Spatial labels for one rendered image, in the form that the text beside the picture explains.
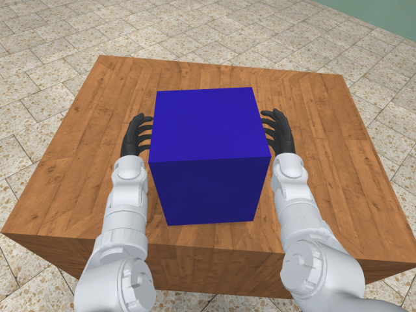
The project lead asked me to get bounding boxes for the robot left upper arm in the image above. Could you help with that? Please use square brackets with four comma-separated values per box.
[75, 256, 157, 312]

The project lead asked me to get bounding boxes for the right robot forearm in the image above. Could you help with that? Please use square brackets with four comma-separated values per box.
[270, 153, 350, 255]

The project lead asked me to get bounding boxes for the left robot forearm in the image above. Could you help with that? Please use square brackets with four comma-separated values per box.
[74, 155, 148, 309]

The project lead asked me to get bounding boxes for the robot right upper arm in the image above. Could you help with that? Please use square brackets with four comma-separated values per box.
[280, 239, 409, 312]

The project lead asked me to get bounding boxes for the robot left hand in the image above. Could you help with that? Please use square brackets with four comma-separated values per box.
[120, 113, 153, 158]

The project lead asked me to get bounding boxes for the pedestal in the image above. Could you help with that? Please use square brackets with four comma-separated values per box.
[0, 55, 416, 300]

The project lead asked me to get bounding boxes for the robot right hand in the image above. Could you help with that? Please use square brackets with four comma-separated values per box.
[261, 109, 296, 156]

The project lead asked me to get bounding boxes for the carton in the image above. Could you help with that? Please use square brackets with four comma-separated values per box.
[148, 87, 271, 226]

